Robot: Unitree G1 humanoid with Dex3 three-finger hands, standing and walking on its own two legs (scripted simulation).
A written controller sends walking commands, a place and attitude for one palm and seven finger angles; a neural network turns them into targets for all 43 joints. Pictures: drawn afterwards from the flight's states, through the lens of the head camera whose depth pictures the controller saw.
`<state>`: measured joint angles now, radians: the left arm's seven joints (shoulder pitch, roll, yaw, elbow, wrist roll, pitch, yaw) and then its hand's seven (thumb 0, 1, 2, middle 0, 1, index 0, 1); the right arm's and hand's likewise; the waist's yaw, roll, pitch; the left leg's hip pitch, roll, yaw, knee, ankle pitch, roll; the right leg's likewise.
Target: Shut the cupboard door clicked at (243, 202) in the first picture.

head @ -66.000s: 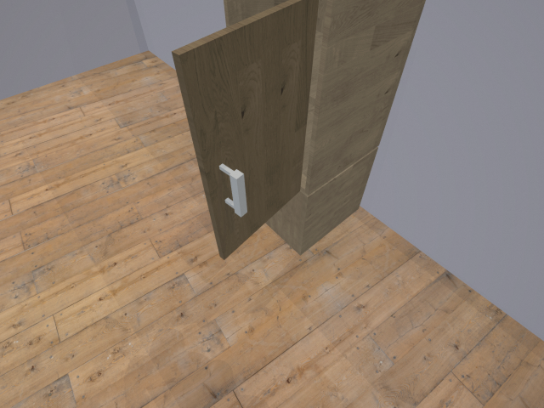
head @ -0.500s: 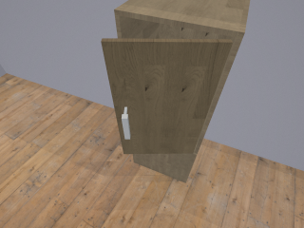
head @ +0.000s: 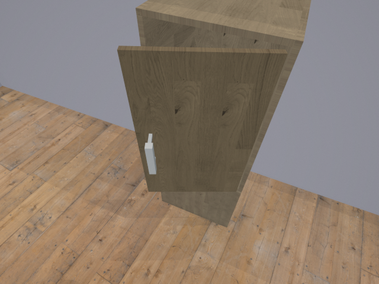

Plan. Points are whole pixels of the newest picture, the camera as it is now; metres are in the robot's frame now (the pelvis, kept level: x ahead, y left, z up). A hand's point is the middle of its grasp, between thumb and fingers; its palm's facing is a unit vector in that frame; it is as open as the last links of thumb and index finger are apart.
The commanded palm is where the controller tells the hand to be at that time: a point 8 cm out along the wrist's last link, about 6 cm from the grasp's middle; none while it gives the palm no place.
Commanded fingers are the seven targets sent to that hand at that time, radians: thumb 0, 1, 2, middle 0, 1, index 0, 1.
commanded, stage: look again from close up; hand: left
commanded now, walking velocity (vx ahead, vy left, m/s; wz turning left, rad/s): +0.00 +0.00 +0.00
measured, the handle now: (151, 154) +0.48 +0.13 -0.07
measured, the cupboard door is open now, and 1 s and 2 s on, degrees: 24 24 24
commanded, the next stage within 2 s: shuffle to correct the standing spot in 0.54 s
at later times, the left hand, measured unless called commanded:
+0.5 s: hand out of the picture +0.05 +0.28 -0.16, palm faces +0.01 -0.95 -0.30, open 7.4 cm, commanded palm none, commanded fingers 0.00 0.90 0.90 -0.20 -0.30 -0.20 -0.30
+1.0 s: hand out of the picture -0.07 +0.22 -0.18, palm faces -0.04 -0.99 -0.15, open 7.4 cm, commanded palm none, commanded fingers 0.00 0.90 0.90 -0.20 -0.30 -0.20 -0.30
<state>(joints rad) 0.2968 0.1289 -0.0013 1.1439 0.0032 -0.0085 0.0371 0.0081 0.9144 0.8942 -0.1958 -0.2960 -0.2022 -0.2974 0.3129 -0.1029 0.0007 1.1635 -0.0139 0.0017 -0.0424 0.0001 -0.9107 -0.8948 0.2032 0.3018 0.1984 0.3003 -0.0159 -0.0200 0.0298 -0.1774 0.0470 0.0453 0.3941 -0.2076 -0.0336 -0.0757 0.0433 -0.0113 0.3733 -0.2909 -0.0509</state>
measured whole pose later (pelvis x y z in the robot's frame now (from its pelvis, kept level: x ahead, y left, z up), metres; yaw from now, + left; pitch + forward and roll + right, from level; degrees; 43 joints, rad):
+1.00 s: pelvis -0.04 +0.04 -0.01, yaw -2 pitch -1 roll +0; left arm 0.37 0.18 0.00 1.07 0.03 0.05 0.00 0.00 0.91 0.89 -0.20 -0.30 -0.20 -0.30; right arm 0.29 -0.16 -0.03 1.10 -0.03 0.03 -0.03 0.00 -0.91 -0.89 0.21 0.30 0.20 0.30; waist -0.01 -0.02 0.03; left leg -0.27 0.02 0.09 0.49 -0.21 0.04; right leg -0.19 -0.02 -0.05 0.48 -0.26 0.00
